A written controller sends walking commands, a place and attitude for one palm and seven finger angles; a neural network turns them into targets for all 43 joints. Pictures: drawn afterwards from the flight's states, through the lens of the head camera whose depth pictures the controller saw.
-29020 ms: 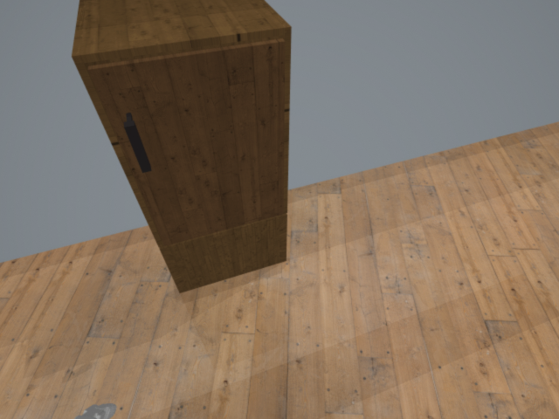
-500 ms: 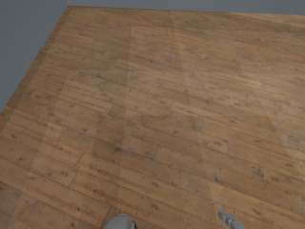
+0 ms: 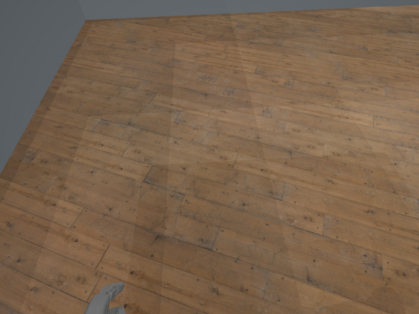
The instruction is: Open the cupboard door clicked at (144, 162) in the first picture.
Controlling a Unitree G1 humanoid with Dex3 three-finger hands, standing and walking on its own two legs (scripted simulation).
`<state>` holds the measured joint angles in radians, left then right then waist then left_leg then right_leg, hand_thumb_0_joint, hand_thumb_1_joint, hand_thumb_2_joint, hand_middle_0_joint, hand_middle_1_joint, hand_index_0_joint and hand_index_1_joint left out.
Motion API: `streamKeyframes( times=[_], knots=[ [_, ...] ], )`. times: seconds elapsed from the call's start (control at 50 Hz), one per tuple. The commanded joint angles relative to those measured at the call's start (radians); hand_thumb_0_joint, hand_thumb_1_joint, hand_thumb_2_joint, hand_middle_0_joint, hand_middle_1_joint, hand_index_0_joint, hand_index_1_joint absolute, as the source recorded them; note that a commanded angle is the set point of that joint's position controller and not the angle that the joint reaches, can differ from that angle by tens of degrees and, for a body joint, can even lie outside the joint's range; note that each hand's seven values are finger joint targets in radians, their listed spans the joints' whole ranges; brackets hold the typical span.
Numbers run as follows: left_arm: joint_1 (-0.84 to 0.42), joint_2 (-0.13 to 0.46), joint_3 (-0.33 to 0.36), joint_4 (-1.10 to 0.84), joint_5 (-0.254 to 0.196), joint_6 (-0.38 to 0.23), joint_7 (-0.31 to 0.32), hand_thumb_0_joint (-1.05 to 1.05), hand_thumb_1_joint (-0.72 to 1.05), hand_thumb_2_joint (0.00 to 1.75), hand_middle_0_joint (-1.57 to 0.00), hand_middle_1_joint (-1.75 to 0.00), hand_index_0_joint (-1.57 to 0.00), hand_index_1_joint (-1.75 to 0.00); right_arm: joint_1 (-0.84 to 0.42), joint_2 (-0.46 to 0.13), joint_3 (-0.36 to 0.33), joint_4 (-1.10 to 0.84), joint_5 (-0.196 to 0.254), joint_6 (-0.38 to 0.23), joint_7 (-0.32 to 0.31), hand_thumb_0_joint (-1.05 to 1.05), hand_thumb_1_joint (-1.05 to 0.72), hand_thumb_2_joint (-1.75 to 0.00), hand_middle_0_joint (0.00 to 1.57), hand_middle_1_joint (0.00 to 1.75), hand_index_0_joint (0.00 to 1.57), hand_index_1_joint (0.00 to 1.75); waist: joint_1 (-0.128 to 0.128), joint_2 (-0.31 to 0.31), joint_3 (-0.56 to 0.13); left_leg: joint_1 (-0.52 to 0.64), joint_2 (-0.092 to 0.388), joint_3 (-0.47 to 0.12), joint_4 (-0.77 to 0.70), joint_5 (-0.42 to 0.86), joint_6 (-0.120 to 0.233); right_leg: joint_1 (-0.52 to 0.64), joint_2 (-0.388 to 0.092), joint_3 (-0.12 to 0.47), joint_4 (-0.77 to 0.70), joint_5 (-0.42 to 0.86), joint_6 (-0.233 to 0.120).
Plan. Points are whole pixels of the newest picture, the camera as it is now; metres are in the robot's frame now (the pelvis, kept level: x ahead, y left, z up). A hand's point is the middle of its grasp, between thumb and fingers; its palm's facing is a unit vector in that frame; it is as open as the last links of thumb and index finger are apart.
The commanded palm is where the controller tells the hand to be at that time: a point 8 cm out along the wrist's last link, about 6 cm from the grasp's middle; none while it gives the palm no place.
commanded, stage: turn to face it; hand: left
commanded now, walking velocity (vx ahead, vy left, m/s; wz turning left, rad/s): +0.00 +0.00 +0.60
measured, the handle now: out of the picture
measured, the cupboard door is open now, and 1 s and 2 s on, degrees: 44 44 44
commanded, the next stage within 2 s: none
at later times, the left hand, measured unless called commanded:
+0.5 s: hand out of the picture -0.01 +0.25 -0.18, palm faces +0.36 -0.90 -0.24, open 7.3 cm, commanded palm none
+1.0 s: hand out of the picture +0.03 +0.17 -0.13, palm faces +0.55 -0.79 -0.28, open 7.4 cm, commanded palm none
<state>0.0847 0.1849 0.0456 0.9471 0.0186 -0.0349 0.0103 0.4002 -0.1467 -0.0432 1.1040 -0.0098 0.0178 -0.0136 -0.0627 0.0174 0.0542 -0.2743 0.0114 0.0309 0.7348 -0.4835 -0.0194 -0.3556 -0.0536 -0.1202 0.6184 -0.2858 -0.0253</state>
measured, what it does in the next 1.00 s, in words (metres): steps on the spot, turning left: left foot, then right foot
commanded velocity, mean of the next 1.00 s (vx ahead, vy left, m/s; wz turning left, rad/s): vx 0.00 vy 0.00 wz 0.60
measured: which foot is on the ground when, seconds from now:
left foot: up 0.00-0.36, down 0.38-0.88, up 0.90-1.00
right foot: down 0.00-0.38, up 0.40-0.86, down 0.88-1.00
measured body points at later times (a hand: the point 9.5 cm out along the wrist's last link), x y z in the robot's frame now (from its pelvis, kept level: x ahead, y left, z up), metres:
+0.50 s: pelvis +0.03 +0.03 +0.00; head +0.06 +0.07 +0.44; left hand -0.02 +0.29 -0.16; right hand +0.25 -0.18 -0.11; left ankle +0.03 +0.12 -0.73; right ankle +0.03 -0.12 -0.66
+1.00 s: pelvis +0.06 -0.04 +0.01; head +0.12 -0.04 +0.46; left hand +0.00 +0.21 -0.11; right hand +0.24 -0.23 -0.15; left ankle -0.02 +0.08 -0.65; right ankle +0.10 -0.13 -0.73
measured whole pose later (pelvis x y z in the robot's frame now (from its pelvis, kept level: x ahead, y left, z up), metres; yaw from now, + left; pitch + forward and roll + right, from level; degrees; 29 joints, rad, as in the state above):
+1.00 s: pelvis +0.06 -0.04 +0.01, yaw +36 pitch +0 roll +2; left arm 0.16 0.17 0.02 0.88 0.02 0.01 0.03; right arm 0.20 -0.26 -0.10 0.97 -0.02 0.08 0.02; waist -0.04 0.05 0.10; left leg -0.55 -0.04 -0.03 1.11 -0.42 -0.05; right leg -0.23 -0.06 -0.09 0.54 -0.33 -0.02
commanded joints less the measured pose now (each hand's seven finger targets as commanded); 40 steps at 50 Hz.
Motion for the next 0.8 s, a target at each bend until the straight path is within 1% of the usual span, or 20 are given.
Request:
streamKeyframes(
  times=[0.0,0.04,0.08,0.18,0.26,0.3,0.32,0.34,0.36,0.38,0.4,0.42,0.44,0.46,0.5,0.56,0.64,0.68,0.72,0.78],
  knots=[
    [0.2,0.165,0.039,-0.009,-0.005,-0.006,0.031,0.0,0.9,0.9,-0.2,-0.3,-0.2,-0.3,-0.062,-0.104,-0.029,-0.114,0.002,-0.006,-0.002,0.0,-0.9,-0.9,0.2,0.3,0.2,0.3,0.104,-0.262,-0.149,-0.345,0.054,-0.041,0.514,-0.093,-0.038,0.381,-0.408,0.272,-0.218,0.81,-0.14],
    [0.146,0.133,0.027,-0.027,-0.009,-0.001,0.03,0.0,0.9,0.9,-0.2,-0.3,-0.2,-0.3,-0.084,-0.093,-0.029,-0.119,0.0,0.011,0.011,0.0,-0.9,-0.9,0.2,0.3,0.2,0.3,0.067,-0.209,-0.122,-0.326,0.068,-0.02,0.527,0.005,-0.047,0.312,-0.329,0.103,-0.226,0.759,-0.088],
    [0.132,0.123,0.029,-0.037,-0.004,-0.002,0.031,0.0,0.9,0.9,-0.2,-0.3,-0.2,-0.3,-0.103,-0.08,-0.028,-0.126,-0.002,0.022,0.02,0.0,-0.9,-0.9,0.2,0.3,0.2,0.3,0.052,-0.189,-0.104,-0.297,0.069,0.002,0.461,0.053,-0.051,0.268,-0.305,0.028,-0.243,0.693,-0.069],
    [0.146,0.132,0.042,-0.047,0.008,0.005,0.027,0.0,0.9,0.9,-0.2,-0.3,-0.2,-0.3,-0.191,-0.073,-0.03,-0.168,-0.007,0.034,0.034,0.0,-0.9,-0.9,0.2,0.3,0.2,0.3,0.055,-0.176,-0.049,-0.241,0.058,0.066,0.25,0.095,-0.052,0.221,-0.296,-0.057,-0.249,0.56,-0.064],
    [0.158,0.175,0.054,-0.052,0.018,0.016,0.02,0.0,0.9,0.9,-0.2,-0.3,-0.2,-0.3,-0.283,-0.097,-0.03,-0.231,-0.005,0.027,0.042,0.0,-0.9,-0.9,0.2,0.3,0.2,0.3,0.082,-0.22,-0.035,-0.18,0.048,0.097,0.062,0.061,-0.031,0.224,-0.335,-0.057,-0.196,0.505,-0.076],
    [0.15,0.212,0.063,-0.064,0.015,0.02,0.014,0.0,0.9,0.9,-0.2,-0.3,-0.2,-0.3,-0.269,-0.13,-0.034,-0.251,-0.006,0.021,0.042,0.0,-0.9,-0.9,0.2,0.3,0.2,0.3,0.064,-0.205,-0.06,-0.103,0.035,0.114,-0.04,0.108,-0.018,0.214,-0.351,-0.075,-0.127,0.495,-0.062],
    [0.136,0.22,0.067,-0.069,0.01,0.021,0.01,0.0,0.9,0.9,-0.2,-0.3,-0.2,-0.3,-0.222,-0.155,-0.042,-0.246,-0.009,0.018,0.042,0.0,-0.9,-0.9,0.2,0.3,0.2,0.3,0.032,-0.16,-0.089,-0.002,0.022,0.118,-0.131,0.186,-0.01,0.178,-0.338,-0.106,-0.049,0.451,-0.034],
    [0.124,0.214,0.064,-0.079,0.004,0.027,0.006,0.0,0.9,0.9,-0.2,-0.3,-0.2,-0.3,-0.144,-0.212,-0.057,-0.229,-0.012,0.012,0.041,0.0,-0.9,-0.9,0.2,0.3,0.2,0.3,-0.018,-0.047,-0.139,0.169,0.048,0.062,-0.249,0.32,0.01,0.072,-0.303,-0.131,0.114,0.334,0.014],
    [0.105,0.145,0.048,-0.119,-0.006,0.032,-0.004,0.0,0.9,0.9,-0.2,-0.3,-0.2,-0.3,-0.075,-0.342,-0.088,-0.226,-0.02,0.003,0.035,0.0,-0.9,-0.9,0.2,0.3,0.2,0.3,-0.056,0.308,-0.171,0.307,0.335,-0.342,-0.35,0.613,0.135,-0.203,-0.135,-0.14,0.39,-0.261,0.102],
    [0.038,0.138,0.036,-0.165,0.002,0.045,0.004,0.0,0.9,0.9,-0.2,-0.3,-0.2,-0.3,-0.028,-0.397,-0.095,-0.216,-0.011,0.006,0.021,0.0,-0.9,-0.9,0.2,0.3,0.2,0.3,-0.071,0.301,-0.196,0.286,0.453,-0.491,-0.377,0.83,0.242,-0.29,-0.068,0.02,0.542,-0.41,0.108],
    [0.038,0.158,0.037,-0.176,0.005,0.052,0.005,0.0,0.9,0.9,-0.2,-0.3,-0.2,-0.3,-0.068,-0.393,-0.086,-0.224,-0.011,0.007,0.016,0.0,-0.9,-0.9,0.2,0.3,0.2,0.3,-0.04,0.181,-0.171,0.236,0.465,-0.412,-0.381,0.711,0.268,-0.289,-0.094,0.09,0.586,-0.359,0.096],
    [0.024,0.15,0.043,-0.151,0.009,0.056,0.009,0.0,0.9,0.9,-0.2,-0.3,-0.2,-0.3,-0.117,-0.354,-0.079,-0.242,-0.011,0.001,0.006,0.0,-0.9,-0.9,0.2,0.3,0.2,0.3,-0.03,0.216,-0.157,0.191,0.382,-0.397,-0.391,0.642,0.229,-0.298,-0.087,0.102,0.605,-0.29,0.099],
    [0.048,0.157,0.049,-0.129,0.009,0.059,0.006,0.0,0.9,0.9,-0.2,-0.3,-0.2,-0.3,-0.185,-0.331,-0.072,-0.263,-0.012,0.0,0.0,0.0,-0.9,-0.9,0.2,0.3,0.2,0.3,0.005,0.212,-0.123,0.139,0.333,-0.343,-0.396,0.566,0.201,-0.293,-0.079,0.124,0.624,-0.216,0.105],
    [0.067,0.165,0.048,-0.111,0.009,0.061,-0.002,0.0,0.9,0.9,-0.2,-0.3,-0.2,-0.3,-0.234,-0.313,-0.062,-0.278,-0.01,-0.004,-0.001,0.0,-0.9,-0.9,0.2,0.3,0.2,0.3,0.029,0.17,-0.1,0.092,0.29,-0.282,-0.408,0.506,0.176,-0.273,-0.077,0.132,0.627,-0.144,0.11],
    [0.121,0.155,0.051,-0.084,0.01,0.067,-0.008,0.0,0.9,0.9,-0.2,-0.3,-0.2,-0.3,-0.255,-0.296,-0.056,-0.282,-0.009,-0.01,-0.001,0.0,-0.9,-0.9,0.2,0.3,0.2,0.3,0.061,0.109,-0.087,0.066,0.229,-0.233,-0.428,0.457,0.146,-0.246,-0.057,0.126,0.612,-0.06,0.118],
    [0.138,0.155,0.049,-0.079,0.009,0.066,-0.007,0.0,0.9,0.9,-0.2,-0.3,-0.2,-0.3,-0.231,-0.289,-0.054,-0.271,-0.003,-0.016,0.0,0.0,-0.9,-0.9,0.2,0.3,0.2,0.3,0.067,0.1,-0.115,0.098,0.207,-0.236,-0.436,0.451,0.146,-0.237,-0.049,0.132,0.561,-0.02,0.129],
    [0.083,0.142,0.043,-0.108,0.002,0.066,-0.001,0.0,0.9,0.9,-0.2,-0.3,-0.2,-0.3,-0.191,-0.287,-0.064,-0.253,-0.009,-0.01,0.005,0.0,-0.9,-0.9,0.2,0.3,0.2,0.3,0.045,0.08,-0.102,0.094,0.216,-0.313,-0.434,0.395,0.18,-0.214,-0.026,0.131,0.432,-0.076,0.129],
    [0.056,0.136,0.041,-0.125,0.0,0.064,0.0,0.0,0.9,0.9,-0.2,-0.3,-0.2,-0.3,-0.18,-0.287,-0.068,-0.246,-0.013,-0.006,0.006,0.0,-0.9,-0.9,0.2,0.3,0.2,0.3,0.035,0.116,-0.097,0.077,0.211,-0.345,-0.431,0.355,0.184,-0.186,-0.013,0.13,0.36,-0.109,0.122],
    [0.043,0.13,0.037,-0.136,-0.003,0.062,0.003,0.0,0.9,0.9,-0.2,-0.3,-0.2,-0.3,-0.181,-0.286,-0.072,-0.246,-0.016,-0.001,0.007,0.0,-0.9,-0.9,0.2,0.3,0.2,0.3,0.033,0.134,-0.098,0.058,0.204,-0.37,-0.415,0.361,0.185,-0.134,0.007,0.122,0.266,-0.134,0.113],
    [0.098,0.124,0.035,-0.127,-0.011,0.055,0.007,0.0,0.9,0.9,-0.2,-0.3,-0.2,-0.3,-0.211,-0.284,-0.08,-0.255,-0.017,0.008,0.007,0.0,-0.9,-0.9,0.2,0.3,0.2,0.3,0.053,0.174,-0.124,-0.013,0.18,-0.404,-0.37,0.419,0.172,0.033,0.048,0.105,0.073,-0.128,0.094]
  ],
)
